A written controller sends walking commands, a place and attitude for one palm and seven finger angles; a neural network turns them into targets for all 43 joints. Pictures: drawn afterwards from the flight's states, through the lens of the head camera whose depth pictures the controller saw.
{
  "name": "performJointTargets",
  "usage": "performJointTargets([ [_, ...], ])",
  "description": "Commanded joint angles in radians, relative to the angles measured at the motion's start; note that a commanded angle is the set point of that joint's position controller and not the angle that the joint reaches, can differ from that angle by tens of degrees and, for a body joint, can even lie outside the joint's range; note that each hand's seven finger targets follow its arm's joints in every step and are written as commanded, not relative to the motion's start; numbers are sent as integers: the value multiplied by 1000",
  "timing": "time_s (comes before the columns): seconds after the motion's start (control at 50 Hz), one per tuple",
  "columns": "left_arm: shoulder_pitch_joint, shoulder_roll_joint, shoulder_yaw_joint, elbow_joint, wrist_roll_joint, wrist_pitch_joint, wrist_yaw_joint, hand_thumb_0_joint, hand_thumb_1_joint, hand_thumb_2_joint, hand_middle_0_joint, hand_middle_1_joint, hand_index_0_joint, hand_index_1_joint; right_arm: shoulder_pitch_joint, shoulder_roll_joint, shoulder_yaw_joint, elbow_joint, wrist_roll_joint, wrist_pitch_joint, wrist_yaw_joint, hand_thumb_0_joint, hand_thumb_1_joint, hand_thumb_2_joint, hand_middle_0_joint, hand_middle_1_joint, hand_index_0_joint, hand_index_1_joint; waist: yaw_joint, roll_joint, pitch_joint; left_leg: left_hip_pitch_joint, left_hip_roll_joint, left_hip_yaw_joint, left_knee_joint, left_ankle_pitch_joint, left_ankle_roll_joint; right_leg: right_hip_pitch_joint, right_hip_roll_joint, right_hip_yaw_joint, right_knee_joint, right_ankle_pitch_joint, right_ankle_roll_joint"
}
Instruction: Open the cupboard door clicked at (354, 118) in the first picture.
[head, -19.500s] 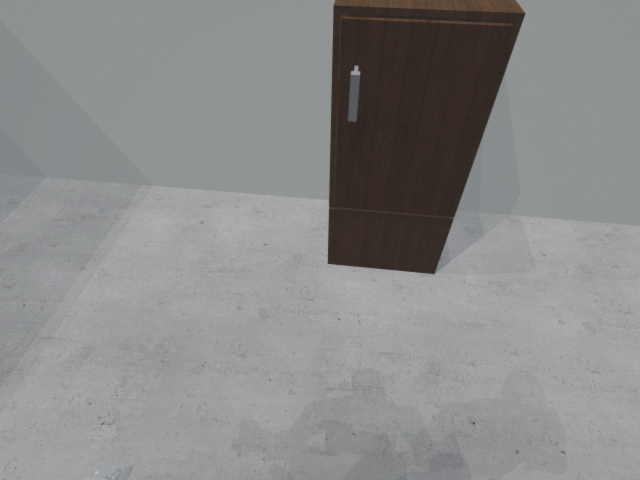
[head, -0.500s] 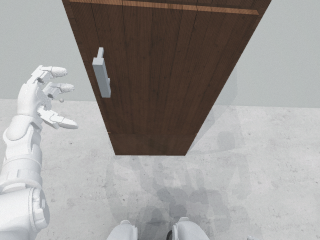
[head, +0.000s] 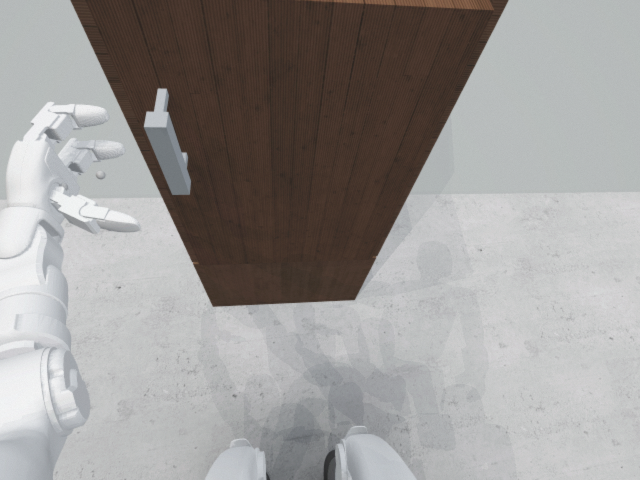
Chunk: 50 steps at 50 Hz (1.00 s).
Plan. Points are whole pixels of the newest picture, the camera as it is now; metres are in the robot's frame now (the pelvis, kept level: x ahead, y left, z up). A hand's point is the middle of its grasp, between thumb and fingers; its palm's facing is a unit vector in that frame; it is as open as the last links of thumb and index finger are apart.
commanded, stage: move the hooked fingers beside the handle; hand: left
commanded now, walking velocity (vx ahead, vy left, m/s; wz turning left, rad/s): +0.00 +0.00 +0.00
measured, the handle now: (172, 144) +0.52 +0.16 +0.06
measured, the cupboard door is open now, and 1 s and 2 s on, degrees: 0 0 0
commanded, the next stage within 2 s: slide the fingers in behind the handle in 0.64 s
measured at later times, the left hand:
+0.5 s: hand (106, 180) +0.46 +0.23 +0.07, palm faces +0.00 -1.00 -0.01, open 14.0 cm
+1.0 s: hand (129, 181) +0.46 +0.20 +0.06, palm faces +0.01 -1.00 -0.01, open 14.0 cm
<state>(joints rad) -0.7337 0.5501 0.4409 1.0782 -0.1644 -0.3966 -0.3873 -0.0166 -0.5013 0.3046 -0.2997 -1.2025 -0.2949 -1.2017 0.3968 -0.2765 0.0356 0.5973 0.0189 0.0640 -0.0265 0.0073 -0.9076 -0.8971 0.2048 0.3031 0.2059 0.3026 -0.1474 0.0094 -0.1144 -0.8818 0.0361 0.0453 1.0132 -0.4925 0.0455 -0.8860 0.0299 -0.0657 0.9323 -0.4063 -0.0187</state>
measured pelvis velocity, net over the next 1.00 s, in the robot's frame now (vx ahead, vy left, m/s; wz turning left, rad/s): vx -0.01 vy -0.01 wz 0.01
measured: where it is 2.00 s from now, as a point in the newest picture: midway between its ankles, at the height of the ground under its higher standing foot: outside the picture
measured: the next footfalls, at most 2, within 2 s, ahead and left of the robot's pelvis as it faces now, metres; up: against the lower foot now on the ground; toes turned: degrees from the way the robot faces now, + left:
none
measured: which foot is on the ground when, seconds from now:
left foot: down 0.00-1.00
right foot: down 0.00-1.00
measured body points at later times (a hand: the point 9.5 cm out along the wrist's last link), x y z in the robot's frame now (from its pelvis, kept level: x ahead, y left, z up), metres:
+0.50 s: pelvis +0.00 +0.00 +0.00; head +0.11 +0.02 +0.44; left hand +0.45 +0.28 +0.07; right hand +0.04 -0.27 -0.11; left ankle -0.01 +0.09 -0.67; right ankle +0.02 -0.11 -0.67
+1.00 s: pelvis -0.01 -0.01 +0.00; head +0.10 +0.01 +0.44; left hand +0.45 +0.26 +0.07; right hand +0.03 -0.27 -0.11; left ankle -0.01 +0.09 -0.67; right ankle +0.02 -0.11 -0.67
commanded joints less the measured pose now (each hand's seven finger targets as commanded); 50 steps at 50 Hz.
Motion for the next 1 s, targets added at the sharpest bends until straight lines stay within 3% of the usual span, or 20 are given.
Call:
performJointTargets([
  [0.0, -331, 220, 8, -204, -34, -45, -14, 0, -500, 300, -300, -1200, -300, -1200, 120, -176, -68, -71, -1, -11, -7, 0, -900, -900, 200, 300, 200, 300, 20, 112, -431, 312, -6, -83, -112, 501, -17, 236, 20, 41, -82, 354, -3],
  [0.06, -370, 231, 11, -203, -37, -48, -4, 0, -500, 300, -300, -1200, -300, -1200, 112, -177, -67, -67, 0, -10, -12, 0, -900, -900, 200, 300, 200, 300, 7, 72, -395, 250, -12, -78, -117, 421, -10, 251, 15, 49, -88, 327, 0],
  [0.1, -390, 251, 22, -234, -27, -69, 7, 0, -500, 300, -300, -1200, -300, -1200, 114, -176, -66, -67, -1, -10, -12, 0, -900, -900, 200, 300, 200, 300, 18, 117, -422, 292, -11, -86, -114, 451, -15, 235, 17, 48, -77, 328, -6],
  [0.12, -405, 224, 1, -245, -26, -77, 13, 0, -500, 300, -300, -1200, -300, -1200, 108, -172, -66, -65, -2, -13, -11, 0, -900, -900, 200, 300, 200, 300, 10, 133, -427, 310, -10, -86, -112, 448, -16, 218, 16, 47, -79, 317, -4],
  [0.22, -438, 232, -2, -209, -18, -84, 22, 0, -500, 300, -300, -1200, -300, -1200, 104, -175, -64, -46, -1, -17, -12, 0, -900, -900, 200, 300, 200, 300, -4, 128, -415, 304, -9, -92, -100, 427, -19, 197, 15, 48, -75, 297, -4],
  [0.24, -431, 257, 16, -198, -14, -80, 23, 0, -500, 300, -300, -1200, -300, -1200, 106, -178, -64, -46, -2, -16, -14, 0, -900, -900, 200, 300, 200, 300, 1, 107, -415, 291, -8, -95, -104, 423, -18, 210, 14, 47, -73, 299, -4],
  [0.3, -401, 243, 6, -198, -11, -68, 16, 0, -500, 300, -300, -1200, -300, -1200, 103, -174, -60, -57, -3, -17, -12, 0, -900, -900, 200, 300, 200, 300, 19, 158, -457, 324, -11, -94, -101, 477, -23, 216, 13, 45, -64, 327, -8],
  [0.36, -354, 250, 19, -216, -18, -61, 16, 0, -500, 300, -300, -1200, -300, -1200, 102, -174, -64, -70, -1, -13, -10, 0, -900, -900, 200, 300, 200, 300, 30, 118, -464, 315, -9, -90, -102, 510, -22, 249, 13, 43, -64, 363, -5],
  [0.42, -324, 210, 0, -251, -32, -63, 12, 0, -500, 300, -300, -1200, -300, -1200, 98, -170, -66, -79, 0, -11, -4, 0, -900, -900, 200, 300, 200, 300, 34, 123, -469, 340, -6, -91, -105, 542, -24, 245, 18, 41, -68, 374, -4],
  [0.46, -289, 207, 6, -234, -38, -54, 15, 0, -500, 300, -300, -1200, -300, -1200, 96, -171, -67, -84, 3, -8, -4, 0, -900, -900, 200, 300, 200, 300, 34, 71, -441, 292, -9, -81, -111, 500, -18, 274, 17, 44, -75, 374, -2],
  [0.52, -341, 193, -15, -219, -31, -52, 20, 0, -500, 300, -300, -1200, -300, -1200, 92, -170, -65, -77, 5, -6, -7, 0, -900, -900, 200, 300, 200, 300, 19, 87, -383, 272, -10, -82, -119, 446, -18, 240, 16, 41, -78, 334, -3],
  [0.56, -369, 154, -49, -249, -25, -63, 28, 0, -500, 300, -300, -1200, -300, -1200, 88, -166, -67, -75, 4, -10, -6, 0, -900, -900, 200, 300, 200, 300, 11, 110, -388, 305, -10, -90, -120, 437, -20, 208, 15, 39, -80, 307, -5],
  [0.6, -411, 173, -40, -273, -19, -83, 38, 0, -500, 300, -300, -1200, -300, -1200, 92, -168, -69, -62, 0, -13, -8, 0, -900, -900, 200, 300, 200, 300, 9, 148, -423, 351, -7, -99, -112, 459, -26, 181, 15, 41, -75, 299, -7],
  [0.64, -421, 147, -60, -264, -19, -93, 48, 0, -500, 300, -300, -1200, -300, -1200, 89, -165, -68, -54, 2, -17, -7, 0, -900, -900, 200, 300, 200, 300, 1, 131, -416, 356, -5, -106, -112, 447, -28, 167, 15, 36, -74, 281, -8],
  [0.7, -457, 173, -40, -235, -13, -93, 61, 0, -500, 300, -300, -1200, -300, -1200, 94, -170, -65, -44, -1, -22, -9, 0, -900, -900, 200, 300, 200, 300, -2, 120, -425, 334, -9, -109, -111, 424, -26, 177, 13, 39, -70, 275, -7],
  [0.72, -435, 205, -11, -219, -11, -89, 65, 0, -500, 300, -300, -1200, -300, -1200, 95, -172, -67, -42, -1, -22, -10, 0, -900, -900, 200, 300, 200, 300, 10, 121, -431, 322, -11, -103, -109, 420, -25, 196, 11, 44, -71, 281, -7],
  [0.76, -399, 198, -15, -196, -8, -76, 67, 0, -500, 300, -300, -1200, -300, -1200, 91, -170, -63, -52, 1, -22, -10, 0, -900, -900, 200, 300, 200, 300, 15, 94, -422, 282, -15, -92, -114, 392, -21, 224, 9, 47, -76, 282, -4],
  [0.86, -378, 179, -29, -214, -2, -75, 72, 0, -500, 300, -300, -1200, -300, -1200, 87, -165, -62, -71, -1, -20, -3, 0, -900, -900, 200, 300, 200, 300, 28, 112, -426, 276, -18, -83, -119, 397, -21, 244, 10, 49, -74, 296, -7],
  [0.94, -369, 168, -23, -202, -16, -78, 76, 0, -500, 300, -300, -1200, -300, -1200, 91, -165, -64, -72, 1, -20, -3, 0, -900, -900, 200, 300, 200, 300, 18, 49, -414, 235, -19, -75, -117, 368, -14, 269, 12, 57, -81, 302, -1],
  [0.98, -411, 141, -44, -208, -18, -81, 78, 0, -500, 300, -300, -1200, -300, -1200, 93, -161, -64, -66, 1, -24, -3, 0, -900, -900, 200, 300, 200, 300, 4, 51, -394, 226, -21, -75, -113, 355, -10, 259, 11, 58, -81, 298, -2],
])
